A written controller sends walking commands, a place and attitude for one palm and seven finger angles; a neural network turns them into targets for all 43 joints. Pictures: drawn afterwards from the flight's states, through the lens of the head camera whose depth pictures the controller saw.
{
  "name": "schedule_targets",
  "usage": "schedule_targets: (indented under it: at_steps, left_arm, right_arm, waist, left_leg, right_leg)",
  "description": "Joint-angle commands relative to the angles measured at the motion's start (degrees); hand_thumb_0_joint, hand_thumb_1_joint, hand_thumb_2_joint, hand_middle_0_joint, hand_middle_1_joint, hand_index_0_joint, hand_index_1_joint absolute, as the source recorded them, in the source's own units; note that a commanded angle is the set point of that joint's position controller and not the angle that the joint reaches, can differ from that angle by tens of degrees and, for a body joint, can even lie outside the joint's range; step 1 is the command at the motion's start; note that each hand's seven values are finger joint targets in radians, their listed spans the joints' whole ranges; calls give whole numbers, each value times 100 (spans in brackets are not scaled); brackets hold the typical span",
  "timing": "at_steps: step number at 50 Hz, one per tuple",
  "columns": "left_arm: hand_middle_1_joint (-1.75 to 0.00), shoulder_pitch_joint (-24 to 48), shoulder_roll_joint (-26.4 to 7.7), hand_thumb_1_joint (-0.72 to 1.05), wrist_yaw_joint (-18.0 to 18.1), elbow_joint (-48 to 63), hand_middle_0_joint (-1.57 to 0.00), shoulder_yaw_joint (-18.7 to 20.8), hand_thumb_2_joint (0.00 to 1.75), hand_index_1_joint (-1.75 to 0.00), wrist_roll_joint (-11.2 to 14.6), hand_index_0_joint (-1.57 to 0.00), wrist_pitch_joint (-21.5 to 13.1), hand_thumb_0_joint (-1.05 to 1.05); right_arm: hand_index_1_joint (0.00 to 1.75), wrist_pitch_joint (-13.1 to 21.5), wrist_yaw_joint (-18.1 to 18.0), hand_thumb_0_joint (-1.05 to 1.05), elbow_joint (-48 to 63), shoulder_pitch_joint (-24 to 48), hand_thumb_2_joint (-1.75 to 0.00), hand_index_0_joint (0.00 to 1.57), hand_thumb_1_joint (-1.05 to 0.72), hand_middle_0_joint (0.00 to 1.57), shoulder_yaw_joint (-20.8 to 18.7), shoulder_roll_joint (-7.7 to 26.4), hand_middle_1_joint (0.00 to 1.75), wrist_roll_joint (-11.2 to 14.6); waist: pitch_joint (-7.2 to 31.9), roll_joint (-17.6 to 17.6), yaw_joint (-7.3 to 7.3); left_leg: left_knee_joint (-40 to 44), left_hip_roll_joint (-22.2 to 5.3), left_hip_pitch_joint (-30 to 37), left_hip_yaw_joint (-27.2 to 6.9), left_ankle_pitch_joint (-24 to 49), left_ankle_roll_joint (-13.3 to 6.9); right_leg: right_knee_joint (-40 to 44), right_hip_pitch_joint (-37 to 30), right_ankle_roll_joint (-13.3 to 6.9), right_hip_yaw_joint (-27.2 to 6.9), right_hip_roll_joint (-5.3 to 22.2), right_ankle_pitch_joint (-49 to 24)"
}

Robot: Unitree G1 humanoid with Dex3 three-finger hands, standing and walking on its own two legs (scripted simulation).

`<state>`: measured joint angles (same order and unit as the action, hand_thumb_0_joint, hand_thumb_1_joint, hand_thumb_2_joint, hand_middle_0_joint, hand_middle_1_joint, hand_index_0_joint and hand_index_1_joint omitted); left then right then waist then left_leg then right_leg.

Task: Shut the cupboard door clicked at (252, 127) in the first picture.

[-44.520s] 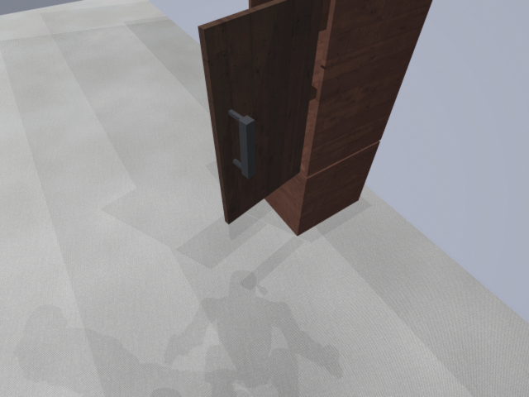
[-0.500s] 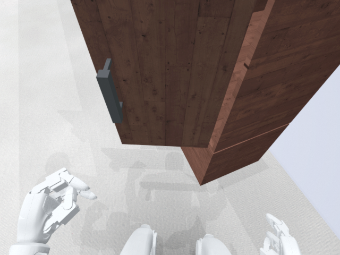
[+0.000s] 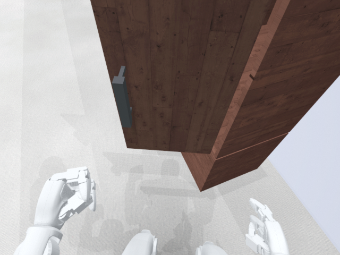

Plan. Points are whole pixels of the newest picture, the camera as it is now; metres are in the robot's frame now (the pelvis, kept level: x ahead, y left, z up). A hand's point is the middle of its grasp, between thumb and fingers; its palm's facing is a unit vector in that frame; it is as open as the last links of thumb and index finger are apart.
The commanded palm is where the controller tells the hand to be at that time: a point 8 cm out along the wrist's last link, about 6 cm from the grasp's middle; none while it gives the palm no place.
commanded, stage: raise the hand and make a fist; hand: left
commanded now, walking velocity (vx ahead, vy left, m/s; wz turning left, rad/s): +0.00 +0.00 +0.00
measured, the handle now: (125, 98) +0.49 +0.17 +0.06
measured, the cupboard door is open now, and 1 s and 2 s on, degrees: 64 64 64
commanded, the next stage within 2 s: bring the fist close to the handle in 0.44 s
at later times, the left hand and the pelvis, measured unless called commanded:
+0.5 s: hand (104, 193) +0.23 +0.16 +0.07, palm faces +0.01 -1.00 -0.03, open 3.1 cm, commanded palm +0.20 +0.22 +0.07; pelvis +0.00 -0.03 +0.00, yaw +0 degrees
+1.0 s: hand (118, 157) +0.30 +0.15 +0.07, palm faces -0.01 -1.00 -0.01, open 3.1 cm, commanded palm +0.28 +0.20 +0.07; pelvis +0.01 -0.02 +0.01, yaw -1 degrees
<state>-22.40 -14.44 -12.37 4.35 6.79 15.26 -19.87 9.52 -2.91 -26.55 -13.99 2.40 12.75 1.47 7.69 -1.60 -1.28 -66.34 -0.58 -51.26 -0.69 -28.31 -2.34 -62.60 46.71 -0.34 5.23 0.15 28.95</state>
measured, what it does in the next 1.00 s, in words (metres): stands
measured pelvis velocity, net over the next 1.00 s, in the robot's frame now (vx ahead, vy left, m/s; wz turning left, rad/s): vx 0.01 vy -0.02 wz -0.01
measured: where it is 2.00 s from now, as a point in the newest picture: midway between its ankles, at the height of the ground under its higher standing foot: outside the picture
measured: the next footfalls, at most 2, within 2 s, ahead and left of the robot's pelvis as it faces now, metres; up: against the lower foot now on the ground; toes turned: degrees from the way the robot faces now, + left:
none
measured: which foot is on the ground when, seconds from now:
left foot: down 0.00-1.00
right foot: down 0.00-1.00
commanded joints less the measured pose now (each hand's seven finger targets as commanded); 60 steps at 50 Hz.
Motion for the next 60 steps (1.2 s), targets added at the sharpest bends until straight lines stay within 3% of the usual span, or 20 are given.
schedule_targets:
  at_steps: [1, 5, 8, 12, 14, 17, 21, 24, 29, 33, 36, 39, 42, 44, 46, 48, 49, 55, 58, 60]
  left_arm:
    - [-150, 411, -561, 90, 133, 1356, -130, 540, 90, -150, 167, -130, -657, 0]
    - [-150, 55, -300, 90, -151, 663, -130, 211, 90, -150, 133, -130, -278, 0]
    - [-150, 178, -444, 90, -255, 704, -130, 286, 90, -150, 159, -130, -108, 0]
    - [-150, 560, -744, 90, -46, 1290, -130, 697, 90, -150, 246, -130, -496, 0]
    - [-150, 595, -874, 90, 108, 1303, -130, 870, 90, -150, 253, -130, -716, 0]
    - [-150, 397, -501, 90, 110, 1007, -130, 541, 90, -150, 203, -130, -860, 0]
    - [-150, 168, -387, 90, -154, 620, -130, 270, 90, -150, 187, -130, -568, 0]
    - [-150, 274, -623, 90, -278, 679, -130, 412, 90, -150, 233, -130, -357, 0]
    - [-150, 1024, -803, 90, -10, 1210, -130, 667, 90, -150, 245, -130, -644, 0]
    - [-150, 1578, -675, 90, 76, 563, -130, 613, 90, -150, 195, -130, -823, 0]
    - [-150, 1915, -674, 90, -108, 53, -130, 492, 90, -150, 158, -130, -625, 0]
    - [-150, 1929, -724, 90, -273, -34, -130, 476, 90, -150, 213, -130, -305, 0]
    - [-150, 2328, -732, 90, -205, 28, -130, 490, 90, -150, 217, -130, -132, 0]
    - [-150, 2655, -835, 90, -17, -102, -130, 635, 90, -150, 187, -130, -136, 0]
    - [-150, 2890, -581, 90, 164, -237, -130, 488, 90, -150, 119, -130, -249, 0]
    - [-150, 2957, -573, 90, 297, -515, -130, 542, 90, -150, 63, -130, -335, 0]
    - [-150, 2843, -658, 90, 329, -699, -130, 647, 90, -150, 33, -130, -347, 0]
    - [-150, 3257, -335, 90, 290, -863, -130, 150, 90, -150, -200, -130, -394, 0]
    - [-150, 4076, -371, 90, 398, -872, -130, 114, 90, -150, -236, -130, -470, 0]
    - [-150, 4243, -456, 90, 507, -966, -130, 262, 90, -150, -250, -130, -542, 0]
  right_arm:
    - [30, 324, -5, 0, 757, 195, -90, 20, -90, 20, -380, 814, 30, -10]
    - [30, 290, 20, 0, 749, 123, -90, 20, -90, 20, -438, 888, 30, 70]
    - [30, 275, -9, 0, 799, 123, -90, 20, -90, 20, -464, 922, 30, 93]
    - [30, 309, -48, 0, 787, 174, -90, 20, -90, 20, -458, 840, 30, 38]
    - [30, 309, -53, 0, 719, 182, -90, 20, -90, 20, -441, 804, 30, 5]
    - [30, 315, -1, 0, 660, 203, -90, 20, -90, 20, -452, 785, 30, 20]
    - [30, 268, 5, 0, 690, 151, -90, 20, -90, 20, -484, 848, 30, 80]
    - [30, 226, -44, 0, 745, 148, -90, 20, -90, 20, -482, 864, 30, 109]
    - [30, 241, -96, 0, 699, 193, -90, 20, -90, 20, -442, 787, 30, 55]
    - [30, 273, -80, 0, 488, 204, -90, 20, -90, 20, -422, 769, 30, 63]
    - [30, 247, -82, 0, 427, 184, -90, 20, -90, 20, -425, 833, 30, 109]
    - [30, 223, -101, 0, 489, 139, -90, 20, -90, 20, -434, 897, 30, 140]
    - [30, 191, -108, 0, 488, 113, -90, 20, -90, 20, -427, 885, 30, 145]
    - [30, 165, -114, 0, 424, 117, -90, 20, -90, 20, -412, 887, 30, 116]
    - [30, 154, -75, 0, 372, 129, -90, 20, -90, 20, -413, 843, 30, 98]
    - [30, 128, -39, 0, 307, 117, -90, 20, -90, 20, -422, 853, 30, 76]
    - [30, 97, -25, 0, 306, 94, -90, 20, -90, 20, -438, 883, 30, 66]
    - [30, -39, 77, 0, 284, 21, -90, 20, -90, 20, -478, 897, 30, 70]
    - [30, -61, 53, 0, 169, 9, -90, 20, -90, 20, -484, 918, 30, 68]
    - [30, -72, 44, 0, 112, 2, -90, 20, -90, 20, -490, 931, 30, 51]
  waist:
    - [1207, -520, 50]
    - [989, -108, 126]
    - [946, 18, 125]
    - [1270, -123, 11]
    - [1232, -124, -39]
    - [1134, -214, 57]
    - [1040, 116, 129]
    - [1045, 239, 115]
    - [1206, 81, 116]
    - [966, 107, 250]
    - [1063, 125, 274]
    - [1475, -93, 145]
    - [1643, 0, 163]
    - [1504, 82, 170]
    - [1462, 126, 196]
    - [1360, 182, 186]
    - [1354, 233, 117]
    - [1609, -114, 193]
    - [1568, -76, 338]
    - [1670, -17, 310]
  left_leg:
    - [1465, -27, 1292, -559, 792, 238]
    - [1400, 3, 1010, -426, 822, 172]
    - [1392, 29, 948, -367, 847, 147]
    - [1252, 59, 1007, -283, 1109, 134]
    - [1181, 66, 887, -269, 1104, 133]
    - [1091, 72, 824, -183, 1021, 128]
    - [1036, 84, 610, -136, 885, 83]
    - [927, 108, 455, -109, 838, 56]
    - [833, 77, 538, -131, 1043, 54]
    - [704, 64, 272, -92, 690, 79]
    - [734, 61, 238, -75, 646, 56]
    - [899, 68, 553, -95, 951, 38]
    - [1039, 56, 836, -117, 1239, 38]
    - [1083, 35, 834, -160, 1194, 44]
    - [1149, 40, 945, -172, 1234, 59]
    - [1187, 44, 866, -153, 1131, 81]
    - [1202, 43, 855, -151, 1178, 78]
    - [1304, 21, 1268, -120, 1425, 90]
    - [1316, -3, 1337, -185, 1261, 98]
    - [1309, -12, 1366, -208, 1266, 109]
  right_leg:
    - [688, -352, -227, -70, -236, -774]
    - [870, -493, -179, -124, -211, -833]
    - [954, -609, -156, -174, -183, -858]
    - [851, -771, -181, -274, -161, -1031]
    - [804, -774, -204, -319, -178, -996]
    - [822, -619, -169, -385, -150, -940]
    - [1033, -750, -112, -564, -91, -789]
    - [1206, -951, -74, -814, -26, -601]
    - [995, -911, -89, -759, -53, -947]
    - [1084, -577, -59, -881, -25, -412]
    - [1149, -648, -62, -945, -11, -277]
    - [1123, -1008, -86, -861, -27, -766]
    - [1080, -1124, -57, -706, -30, -1287]
    - [1046, -1018, -79, -607, -76, -1219]
    - [971, -885, -80, -504, -83, -1326]
    - [979, -844, -84, -483, -76, -1203]
    - [966, -896, -103, -480, -95, -1247]
    - [926, -828, -121, -401, -82, -1573]
    - [952, -640, -120, -381, -93, -1388]
    - [920, -642, -129, -370, -101, -1369]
